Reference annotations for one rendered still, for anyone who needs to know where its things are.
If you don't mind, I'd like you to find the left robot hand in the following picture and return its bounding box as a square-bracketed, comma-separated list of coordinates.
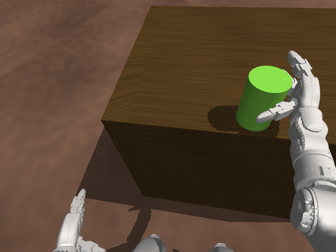
[56, 189, 107, 252]

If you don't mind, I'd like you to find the right robot arm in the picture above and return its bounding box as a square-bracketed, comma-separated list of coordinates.
[288, 107, 336, 252]

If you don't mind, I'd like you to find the right robot hand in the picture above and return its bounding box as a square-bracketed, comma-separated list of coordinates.
[256, 50, 320, 123]

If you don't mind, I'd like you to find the can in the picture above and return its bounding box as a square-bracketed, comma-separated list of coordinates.
[236, 66, 292, 131]

